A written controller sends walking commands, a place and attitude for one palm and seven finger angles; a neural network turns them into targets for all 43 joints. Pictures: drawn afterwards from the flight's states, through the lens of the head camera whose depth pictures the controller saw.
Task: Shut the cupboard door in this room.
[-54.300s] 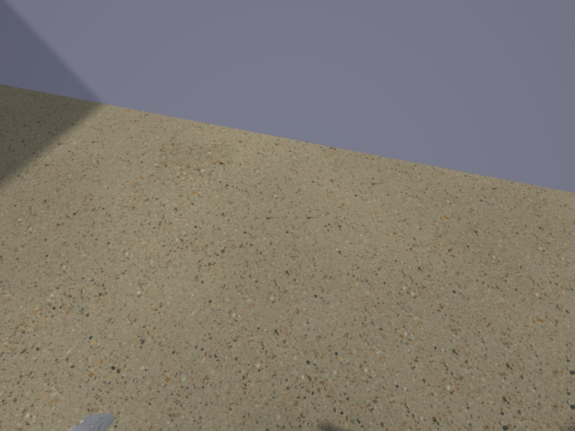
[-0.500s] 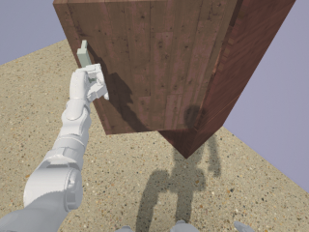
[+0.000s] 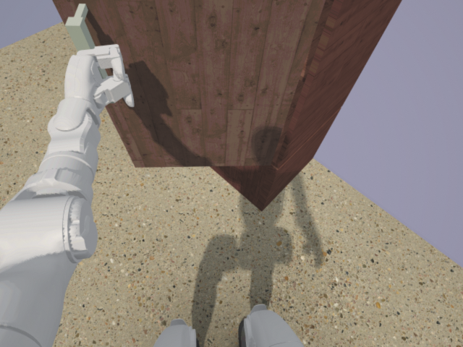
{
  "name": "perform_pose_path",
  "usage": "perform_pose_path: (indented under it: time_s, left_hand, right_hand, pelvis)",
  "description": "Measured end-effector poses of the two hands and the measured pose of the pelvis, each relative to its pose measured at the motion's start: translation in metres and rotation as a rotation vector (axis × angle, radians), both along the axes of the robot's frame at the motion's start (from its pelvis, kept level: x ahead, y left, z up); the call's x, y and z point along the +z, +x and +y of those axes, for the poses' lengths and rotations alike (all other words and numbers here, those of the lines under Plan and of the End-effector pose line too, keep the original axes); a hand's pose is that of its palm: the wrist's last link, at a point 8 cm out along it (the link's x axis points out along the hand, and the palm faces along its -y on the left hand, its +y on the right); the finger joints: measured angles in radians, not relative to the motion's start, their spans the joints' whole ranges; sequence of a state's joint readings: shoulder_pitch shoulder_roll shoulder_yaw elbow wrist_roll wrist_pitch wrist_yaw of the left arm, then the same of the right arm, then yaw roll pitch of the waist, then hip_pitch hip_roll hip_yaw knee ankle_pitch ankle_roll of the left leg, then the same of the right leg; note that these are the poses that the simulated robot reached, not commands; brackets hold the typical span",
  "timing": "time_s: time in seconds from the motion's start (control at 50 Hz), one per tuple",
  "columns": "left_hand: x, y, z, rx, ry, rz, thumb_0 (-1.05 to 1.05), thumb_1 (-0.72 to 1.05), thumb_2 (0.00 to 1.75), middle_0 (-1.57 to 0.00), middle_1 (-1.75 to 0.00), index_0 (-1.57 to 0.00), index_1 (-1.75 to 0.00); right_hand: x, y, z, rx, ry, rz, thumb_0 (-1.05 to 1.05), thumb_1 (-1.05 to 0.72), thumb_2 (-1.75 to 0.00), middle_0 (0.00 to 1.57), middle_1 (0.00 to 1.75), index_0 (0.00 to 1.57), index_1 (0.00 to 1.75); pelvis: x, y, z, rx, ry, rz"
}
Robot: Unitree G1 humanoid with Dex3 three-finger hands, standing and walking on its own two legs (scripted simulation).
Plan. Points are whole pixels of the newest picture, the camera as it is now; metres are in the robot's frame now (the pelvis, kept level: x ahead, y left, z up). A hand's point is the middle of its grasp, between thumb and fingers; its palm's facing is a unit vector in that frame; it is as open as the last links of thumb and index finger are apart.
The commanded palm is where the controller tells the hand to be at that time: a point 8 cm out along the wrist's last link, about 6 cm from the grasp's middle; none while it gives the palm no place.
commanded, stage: push the door shut along its arc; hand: left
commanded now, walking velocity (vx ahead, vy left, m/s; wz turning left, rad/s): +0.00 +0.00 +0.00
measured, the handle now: (96, 58) +0.60 +0.17 +0.11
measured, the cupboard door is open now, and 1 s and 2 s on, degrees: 46 36 33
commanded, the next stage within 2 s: pull the fist back off the door in 0.90 s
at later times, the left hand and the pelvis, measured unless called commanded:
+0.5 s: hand (146, 53) +0.59 +0.08 +0.13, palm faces -0.25 -0.97 +0.00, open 3.1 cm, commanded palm +0.59 +0.13 +0.12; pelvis +0.01 +0.01 -0.01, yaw -2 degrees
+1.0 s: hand (157, 40) +0.62 +0.07 +0.13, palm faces -0.32 -0.95 -0.01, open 3.3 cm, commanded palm +0.64 +0.09 +0.12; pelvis +0.02 +0.01 -0.02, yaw -1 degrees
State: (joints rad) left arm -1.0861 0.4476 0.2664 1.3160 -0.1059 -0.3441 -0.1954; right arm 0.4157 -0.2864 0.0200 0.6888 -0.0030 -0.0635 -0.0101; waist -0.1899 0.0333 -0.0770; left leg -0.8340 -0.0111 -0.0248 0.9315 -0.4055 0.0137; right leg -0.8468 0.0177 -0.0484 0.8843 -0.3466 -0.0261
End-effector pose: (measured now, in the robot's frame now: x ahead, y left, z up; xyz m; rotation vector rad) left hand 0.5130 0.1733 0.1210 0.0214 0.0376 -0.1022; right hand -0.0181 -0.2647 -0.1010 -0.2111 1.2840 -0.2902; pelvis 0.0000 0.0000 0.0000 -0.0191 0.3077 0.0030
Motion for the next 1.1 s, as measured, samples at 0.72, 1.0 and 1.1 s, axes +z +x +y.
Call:
perform_pose_path:
  time_s: [0.72,1.0,1.1]
  left_hand:
    - [0.005,0.093,-0.043,-0.192,-0.005,0.03,0.01,0.9,0.91,-1.3,-1.5,-1.3,-1.5]
    - [0.008,0.109,-0.049,-0.227,-0.003,0.037,0.04,0.93,0.95,-1.3,-1.5,-1.3,-1.5]
    - [0.003,0.112,-0.051,-0.006,-0.139,0.053,0.05,0.87,0.93,-1.3,-1.5,-1.3,-1.5]
  right_hand:
    - [0.007,-0.046,0.03,-0.117,0.003,0.2,0.0,-0.91,-0.89,0.21,0.3,0.21,0.3]
    - [0.008,-0.052,0.024,-0.116,-0.028,0.244,0.0,-0.91,-0.89,0.21,0.3,0.21,0.3]
    - [0.006,-0.053,0.027,-0.078,0.0,0.248,0.0,-0.91,-0.89,0.2,0.3,0.21,0.3]
  pelvis:
    - [-0.012,0.021,0.01,-0.025,-0.024,0.132]
    - [-0.019,0.022,0.006,-0.007,-0.036,0.166]
    - [-0.023,0.021,0.005,-0.006,-0.043,0.189]
